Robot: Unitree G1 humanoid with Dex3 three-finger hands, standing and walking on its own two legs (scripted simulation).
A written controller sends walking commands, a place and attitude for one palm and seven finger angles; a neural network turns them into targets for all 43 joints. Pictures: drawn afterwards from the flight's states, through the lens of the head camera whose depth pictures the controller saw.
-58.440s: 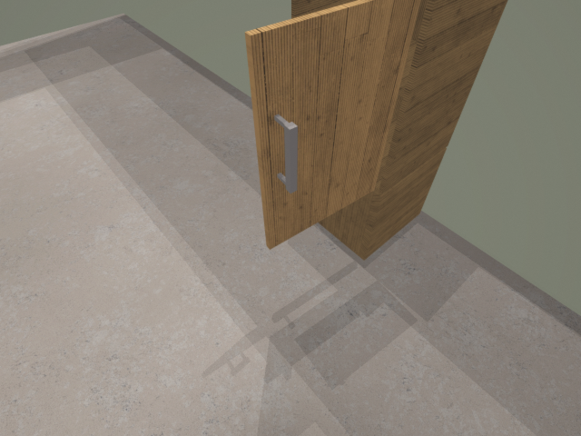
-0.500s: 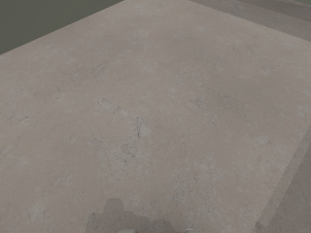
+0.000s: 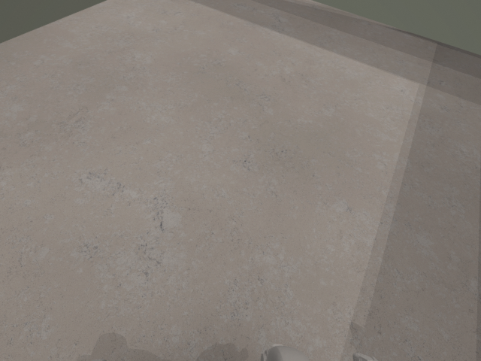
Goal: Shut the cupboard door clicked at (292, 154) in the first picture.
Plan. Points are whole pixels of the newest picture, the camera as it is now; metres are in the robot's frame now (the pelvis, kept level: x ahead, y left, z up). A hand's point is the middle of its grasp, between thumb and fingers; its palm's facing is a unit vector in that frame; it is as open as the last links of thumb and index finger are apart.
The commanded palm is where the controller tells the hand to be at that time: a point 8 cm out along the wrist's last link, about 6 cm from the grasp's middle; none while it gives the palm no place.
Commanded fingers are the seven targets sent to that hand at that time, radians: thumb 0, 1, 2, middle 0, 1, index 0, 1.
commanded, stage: turn to face it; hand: left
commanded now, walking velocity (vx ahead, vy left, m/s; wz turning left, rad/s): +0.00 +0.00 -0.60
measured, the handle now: out of the picture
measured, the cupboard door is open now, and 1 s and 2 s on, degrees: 34 34 34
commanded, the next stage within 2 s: none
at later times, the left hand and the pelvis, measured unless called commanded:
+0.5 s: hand (176, 345) +0.16 +0.12 -0.15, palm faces -0.31 -0.92 -0.25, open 7.4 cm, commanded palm none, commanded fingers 0.00 0.90 0.90 -0.20 -0.30 -0.20 -0.30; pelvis +0.01 -0.03 +0.00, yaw -18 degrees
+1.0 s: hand (190, 309) +0.23 +0.11 -0.16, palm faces -0.55 -0.80 -0.23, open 7.4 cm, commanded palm none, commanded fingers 0.00 0.90 0.90 -0.20 -0.30 -0.20 -0.30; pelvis +0.03 -0.01 +0.00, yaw -37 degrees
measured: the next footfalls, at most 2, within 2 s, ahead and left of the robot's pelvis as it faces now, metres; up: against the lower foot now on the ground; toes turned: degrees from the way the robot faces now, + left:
right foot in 0.28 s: +0.02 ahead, -0.15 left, +0.00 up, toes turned -17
left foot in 0.68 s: +0.12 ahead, +0.08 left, +0.00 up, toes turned -23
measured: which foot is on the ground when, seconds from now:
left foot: down 0.00-0.28, up 0.30-0.66, down 0.68-1.00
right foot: up 0.00-0.26, down 0.28-0.68, up 0.70-1.00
